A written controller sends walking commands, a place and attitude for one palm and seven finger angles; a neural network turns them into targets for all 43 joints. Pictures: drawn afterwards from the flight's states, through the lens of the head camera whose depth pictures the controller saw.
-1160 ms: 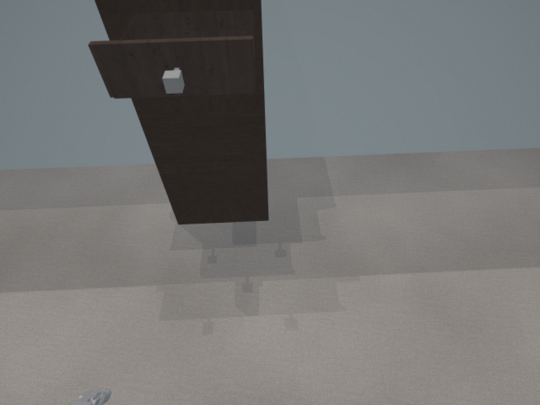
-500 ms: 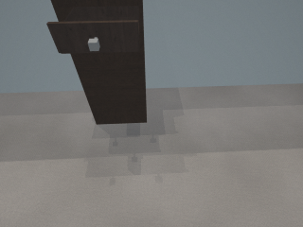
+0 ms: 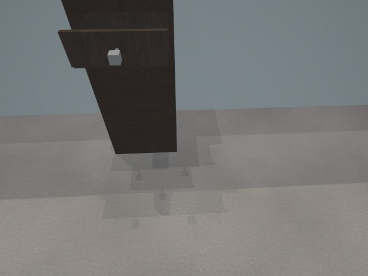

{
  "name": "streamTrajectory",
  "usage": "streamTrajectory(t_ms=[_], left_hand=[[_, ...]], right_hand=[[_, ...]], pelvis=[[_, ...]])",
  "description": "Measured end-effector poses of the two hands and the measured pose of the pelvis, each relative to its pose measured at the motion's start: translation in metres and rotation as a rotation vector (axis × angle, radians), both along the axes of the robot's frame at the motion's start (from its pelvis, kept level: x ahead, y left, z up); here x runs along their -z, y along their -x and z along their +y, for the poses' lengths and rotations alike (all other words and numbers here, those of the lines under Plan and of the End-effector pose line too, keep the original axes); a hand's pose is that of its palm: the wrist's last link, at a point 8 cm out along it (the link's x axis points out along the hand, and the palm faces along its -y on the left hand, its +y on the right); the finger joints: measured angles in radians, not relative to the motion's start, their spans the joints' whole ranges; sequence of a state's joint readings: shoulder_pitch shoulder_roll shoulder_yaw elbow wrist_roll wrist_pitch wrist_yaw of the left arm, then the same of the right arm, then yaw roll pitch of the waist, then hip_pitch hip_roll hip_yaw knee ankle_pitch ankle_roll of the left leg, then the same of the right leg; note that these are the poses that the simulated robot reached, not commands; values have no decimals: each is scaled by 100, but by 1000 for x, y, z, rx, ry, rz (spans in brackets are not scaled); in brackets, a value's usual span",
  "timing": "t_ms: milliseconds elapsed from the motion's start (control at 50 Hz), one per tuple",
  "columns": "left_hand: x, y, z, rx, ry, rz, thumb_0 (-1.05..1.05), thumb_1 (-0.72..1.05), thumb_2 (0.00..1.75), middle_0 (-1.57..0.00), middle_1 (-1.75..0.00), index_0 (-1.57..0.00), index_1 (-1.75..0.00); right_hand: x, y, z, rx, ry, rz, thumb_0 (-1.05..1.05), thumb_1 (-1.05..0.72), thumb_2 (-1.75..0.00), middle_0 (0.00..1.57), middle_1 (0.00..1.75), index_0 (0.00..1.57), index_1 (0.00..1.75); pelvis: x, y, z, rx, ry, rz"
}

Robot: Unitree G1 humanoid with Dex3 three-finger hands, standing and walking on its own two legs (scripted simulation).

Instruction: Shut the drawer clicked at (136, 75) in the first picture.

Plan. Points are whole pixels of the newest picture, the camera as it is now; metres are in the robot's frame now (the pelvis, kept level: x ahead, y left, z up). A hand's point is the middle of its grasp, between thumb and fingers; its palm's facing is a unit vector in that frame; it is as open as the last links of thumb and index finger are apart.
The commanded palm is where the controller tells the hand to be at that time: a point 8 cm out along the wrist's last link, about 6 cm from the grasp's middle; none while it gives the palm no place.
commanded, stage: look at it before walking up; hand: left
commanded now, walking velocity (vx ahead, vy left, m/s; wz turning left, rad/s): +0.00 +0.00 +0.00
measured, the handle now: (115, 55) +0.81 +0.30 +0.08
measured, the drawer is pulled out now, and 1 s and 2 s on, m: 0.18 0.18 0.18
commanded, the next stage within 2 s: turn to face it in 0.30 s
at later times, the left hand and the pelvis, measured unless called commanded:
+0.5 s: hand out of the picture +0.07 +0.25 -0.15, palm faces -0.01 -0.94 -0.34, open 7.3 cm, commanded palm none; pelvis +0.00 +0.00 +0.00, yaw +1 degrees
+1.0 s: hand out of the picture +0.10 +0.22 -0.18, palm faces +0.07 -0.99 -0.15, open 7.3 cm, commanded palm none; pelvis +0.10 +0.05 +0.00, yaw +4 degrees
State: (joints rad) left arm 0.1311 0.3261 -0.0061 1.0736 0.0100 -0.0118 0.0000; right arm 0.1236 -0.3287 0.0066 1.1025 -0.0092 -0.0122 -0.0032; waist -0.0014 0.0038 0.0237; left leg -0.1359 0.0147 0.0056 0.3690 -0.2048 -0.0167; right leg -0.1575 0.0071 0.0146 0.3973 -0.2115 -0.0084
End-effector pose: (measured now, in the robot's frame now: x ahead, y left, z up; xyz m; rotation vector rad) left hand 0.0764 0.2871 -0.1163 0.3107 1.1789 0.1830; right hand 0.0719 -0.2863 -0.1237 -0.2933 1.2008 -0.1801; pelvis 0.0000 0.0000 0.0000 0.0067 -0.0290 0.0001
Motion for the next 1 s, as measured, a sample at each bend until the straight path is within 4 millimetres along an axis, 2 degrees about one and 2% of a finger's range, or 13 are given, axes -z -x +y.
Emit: streamTrajectory(t_ms=[540, 640, 760, 800, 880, 940, 1000], left_hand=[[3, 15, 8, -35, -4, 29, 1, 91, 90, -21, -30, -21, -30], [17, 31, -2, -83, 53, 53, 1, 91, 90, -21, -30, -21, -30], [45, 63, -6, -164, 147, 161, 0, 91, 90, -21, -30, -21, -30], [47, 68, -8, -162, 164, 225, 1, 91, 90, -21, -30, -20, -30], [42, 50, -12, -156, 194, 257, 1, 91, 90, -20, -30, -20, -30], [38, 21, -15, -154, 208, 226, 1, 91, 90, -20, -30, -20, -30], [37, -14, -13, -147, 188, 196, 2, 93, 90, -21, -30, -20, -30]], right_hand=[[1, -1, 6, -17, 5, 24, 1, -91, -90, 20, 30, 20, 30], [10, 8, 27, -26, -21, 80, 1, -91, -90, 20, 30, 19, 30], [19, 22, 70, -5, -53, 149, 1, -91, -90, 19, 30, 19, 30], [19, 30, 86, 29, -68, 159, 1, -91, -90, 20, 30, 20, 30], [14, 55, 115, 90, -107, 244, 0, -91, -90, 20, 30, 20, 30], [10, 71, 133, 122, -137, 331, 0, -91, -90, 20, 30, 20, 30], [8, 78, 145, 155, -163, 402, 0, -91, -90, 20, 30, 20, 30]], pelvis=[[0, -1, 6, -18, 4, 0], [4, -13, 13, -41, 20, 10], [13, -38, 37, -62, 22, 4], [12, -48, 43, -49, 20, 7], [5, -66, 50, -52, 16, 13], [2, -82, 52, -60, 16, 19], [2, -99, 51, -65, 12, 21]])
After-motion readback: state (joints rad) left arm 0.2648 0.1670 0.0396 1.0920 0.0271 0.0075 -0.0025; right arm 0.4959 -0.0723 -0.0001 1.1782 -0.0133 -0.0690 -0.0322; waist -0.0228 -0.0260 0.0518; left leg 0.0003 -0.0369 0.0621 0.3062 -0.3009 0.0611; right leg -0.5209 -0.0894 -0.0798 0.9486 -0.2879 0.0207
